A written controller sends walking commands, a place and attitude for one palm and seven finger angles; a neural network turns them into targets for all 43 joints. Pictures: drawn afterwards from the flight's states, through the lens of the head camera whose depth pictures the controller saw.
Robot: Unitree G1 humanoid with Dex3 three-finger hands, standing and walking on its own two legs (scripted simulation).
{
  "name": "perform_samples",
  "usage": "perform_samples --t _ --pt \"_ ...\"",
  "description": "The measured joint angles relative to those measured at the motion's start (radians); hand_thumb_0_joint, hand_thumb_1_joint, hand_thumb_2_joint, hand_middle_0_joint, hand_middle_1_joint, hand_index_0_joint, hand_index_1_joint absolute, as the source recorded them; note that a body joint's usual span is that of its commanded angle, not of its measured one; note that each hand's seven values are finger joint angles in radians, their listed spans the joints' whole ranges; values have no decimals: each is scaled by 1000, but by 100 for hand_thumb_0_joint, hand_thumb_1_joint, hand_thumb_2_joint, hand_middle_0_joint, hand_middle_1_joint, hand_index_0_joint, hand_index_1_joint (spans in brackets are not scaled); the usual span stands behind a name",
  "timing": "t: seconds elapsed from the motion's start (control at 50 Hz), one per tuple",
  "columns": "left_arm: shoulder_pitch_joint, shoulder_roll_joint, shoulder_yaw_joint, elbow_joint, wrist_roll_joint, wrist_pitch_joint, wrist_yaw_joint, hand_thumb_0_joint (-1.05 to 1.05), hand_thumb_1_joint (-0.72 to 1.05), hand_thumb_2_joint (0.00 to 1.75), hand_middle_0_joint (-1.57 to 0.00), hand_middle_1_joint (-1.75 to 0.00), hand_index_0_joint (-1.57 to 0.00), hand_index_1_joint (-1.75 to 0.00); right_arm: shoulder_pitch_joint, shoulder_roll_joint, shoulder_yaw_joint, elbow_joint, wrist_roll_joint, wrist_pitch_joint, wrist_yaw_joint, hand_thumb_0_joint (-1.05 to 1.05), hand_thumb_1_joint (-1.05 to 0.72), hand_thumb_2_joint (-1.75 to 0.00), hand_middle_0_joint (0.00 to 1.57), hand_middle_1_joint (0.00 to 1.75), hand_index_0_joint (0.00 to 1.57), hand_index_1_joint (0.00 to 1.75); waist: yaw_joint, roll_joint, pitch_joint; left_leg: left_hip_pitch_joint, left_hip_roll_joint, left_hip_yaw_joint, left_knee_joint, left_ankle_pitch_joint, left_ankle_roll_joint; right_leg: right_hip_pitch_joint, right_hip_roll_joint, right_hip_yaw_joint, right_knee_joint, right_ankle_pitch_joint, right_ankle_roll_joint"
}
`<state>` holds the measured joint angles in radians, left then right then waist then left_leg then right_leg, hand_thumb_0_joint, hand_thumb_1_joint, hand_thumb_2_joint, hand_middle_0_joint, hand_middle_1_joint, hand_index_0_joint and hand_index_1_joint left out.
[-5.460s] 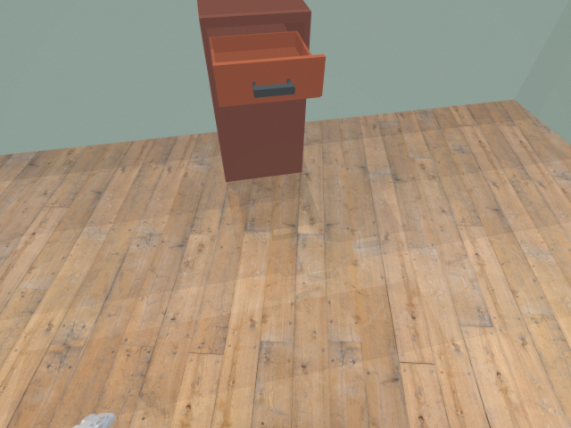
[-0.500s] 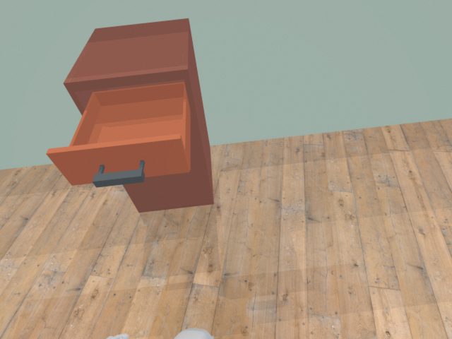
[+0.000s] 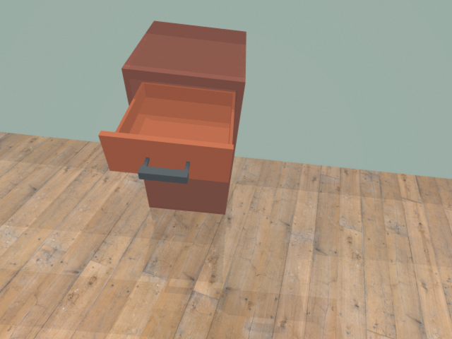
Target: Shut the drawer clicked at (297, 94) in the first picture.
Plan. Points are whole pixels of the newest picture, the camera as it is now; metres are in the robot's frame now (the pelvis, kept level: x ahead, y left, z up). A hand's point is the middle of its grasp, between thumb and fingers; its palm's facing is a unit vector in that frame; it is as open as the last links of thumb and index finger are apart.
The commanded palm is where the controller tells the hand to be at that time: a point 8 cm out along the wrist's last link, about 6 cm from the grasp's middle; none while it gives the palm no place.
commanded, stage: take the last steps up to it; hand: left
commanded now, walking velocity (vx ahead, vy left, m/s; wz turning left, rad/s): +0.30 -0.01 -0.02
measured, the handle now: (165, 168) +0.55 +0.20 -0.09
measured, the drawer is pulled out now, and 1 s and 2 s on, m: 0.29 0.29 0.29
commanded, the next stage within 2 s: come to a stop and stand still in 0.62 s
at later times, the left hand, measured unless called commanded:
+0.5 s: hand (174, 283) +0.27 +0.13 -0.18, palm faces +0.02 -0.98 -0.18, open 7.4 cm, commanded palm none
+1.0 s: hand (164, 306) +0.23 +0.14 -0.19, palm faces +0.07 -0.99 -0.14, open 7.4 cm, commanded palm none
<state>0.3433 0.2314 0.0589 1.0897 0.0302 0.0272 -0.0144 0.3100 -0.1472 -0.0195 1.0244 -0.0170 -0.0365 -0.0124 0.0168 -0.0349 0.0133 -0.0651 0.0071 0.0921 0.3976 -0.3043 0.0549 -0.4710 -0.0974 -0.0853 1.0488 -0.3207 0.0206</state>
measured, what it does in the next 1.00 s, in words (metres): walks ahead: right foot, then left foot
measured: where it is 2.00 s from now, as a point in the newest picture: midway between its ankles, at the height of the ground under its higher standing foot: outside the picture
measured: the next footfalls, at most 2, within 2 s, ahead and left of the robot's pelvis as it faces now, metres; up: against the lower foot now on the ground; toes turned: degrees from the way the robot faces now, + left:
right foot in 0.40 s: +0.27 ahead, -0.12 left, +0.00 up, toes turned -8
left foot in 0.84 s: +0.34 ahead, +0.11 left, +0.00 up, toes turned +5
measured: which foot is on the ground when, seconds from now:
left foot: down 0.00-0.40, up 0.42-0.82, down 0.84-1.00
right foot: up 0.00-0.38, down 0.40-0.98, up 1.00-1.00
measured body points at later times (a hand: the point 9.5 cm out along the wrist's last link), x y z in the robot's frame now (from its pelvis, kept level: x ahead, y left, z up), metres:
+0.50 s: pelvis +0.16 -0.04 -0.02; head +0.18 -0.05 +0.42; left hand +0.27 +0.18 -0.16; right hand +0.05 -0.24 -0.18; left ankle +0.03 +0.07 -0.65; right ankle +0.23 -0.11 -0.74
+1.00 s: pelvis +0.27 -0.01 -0.01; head +0.28 +0.00 +0.44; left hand +0.22 +0.19 -0.18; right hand +0.36 -0.22 -0.15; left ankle +0.30 +0.11 -0.74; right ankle +0.23 -0.12 -0.74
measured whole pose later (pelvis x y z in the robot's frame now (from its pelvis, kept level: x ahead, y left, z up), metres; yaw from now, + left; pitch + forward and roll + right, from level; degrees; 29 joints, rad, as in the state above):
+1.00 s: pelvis +0.27 -0.01 -0.01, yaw -2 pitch -2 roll +1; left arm 0.33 0.13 0.02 1.13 0.01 0.01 0.03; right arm 0.12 -0.11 -0.01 1.05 0.00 -0.02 -0.04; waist 0.05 -0.05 0.07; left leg -0.24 0.04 0.11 0.47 -0.20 0.01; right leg -0.16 -0.03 -0.09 0.52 -0.33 0.00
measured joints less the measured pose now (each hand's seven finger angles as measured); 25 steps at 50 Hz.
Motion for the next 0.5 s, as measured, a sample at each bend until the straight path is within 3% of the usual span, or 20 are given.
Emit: perform_samples --t 0.1,0.2,0.3,0.36,0.4,0.44,0.46,0.5 --pt "-55 -16 -4 -15 -5 -15 1 1 91 90 -20 -29 -19 -30 77 33 13 58 8 -17 -8 0 -90 -90 20 30 20 30 -6 2 13 83 -29 1 -101 20 11 -86 -4 24 35 89 16" --pt "-116 -39 -7 -26 -9 -12 0 1 91 90 -20 -29 -19 -30 146 55 12 104 5 -25 -16 0 -90 -90 20 30 20 30 -32 6 22 144 -47 6 -139 -6 10 -110 -2 7 -50 120 13" --pt "-192 -65 -14 -45 -12 -17 -3 1 91 90 -20 -29 -19 -30 198 55 7 137 -6 -31 -23 0 -90 -90 20 30 20 30 -75 22 42 193 -47 6 -132 -64 -7 -75 16 -19 -223 100 -21" --pt "-231 -79 -19 -68 -14 -37 -3 1 91 90 -20 -29 -19 -30 220 47 5 158 -6 -26 -23 0 -90 -90 20 30 20 30 -88 45 56 207 -25 6 -72 -133 -26 -10 50 -40 -353 74 -56" --pt "-239 -80 -19 -87 -10 -68 -2 0 91 90 -20 -30 -20 -30 237 48 2 174 1 -19 -19 0 -90 -90 20 30 20 30 -80 44 56 163 -9 5 92 -200 -33 61 67 -51 -439 144 -86" --pt "-241 -87 -15 -95 -14 -95 4 0 91 90 -20 -30 -20 -30 215 43 -3 180 12 -3 -13 1 -90 -90 20 30 20 30 -68 58 67 22 9 -32 452 -216 -25 65 81 -67 -384 120 -107" --pt "-235 -90 -16 -94 -18 -99 7 0 91 90 -20 -30 -20 -30 197 37 -8 176 15 3 -11 1 -90 -90 20 30 20 30 -67 65 71 -50 13 -54 611 -207 -18 86 88 -76 -382 92 -111" --pt "-210 -94 -17 -84 -22 -95 16 0 91 90 -20 -30 -20 -30 153 23 -18 156 12 13 -8 1 -91 -90 20 30 20 30 -61 70 65 -181 28 -64 795 -145 -14 136 100 -84 -424 72 -112"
